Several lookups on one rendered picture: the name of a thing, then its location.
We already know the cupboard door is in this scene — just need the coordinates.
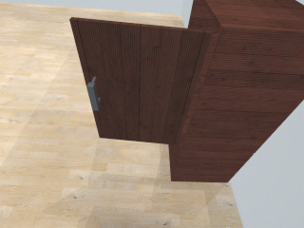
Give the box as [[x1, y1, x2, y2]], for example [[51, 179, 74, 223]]
[[69, 17, 212, 145]]

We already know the handle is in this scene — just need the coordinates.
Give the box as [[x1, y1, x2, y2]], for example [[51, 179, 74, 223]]
[[86, 76, 101, 111]]

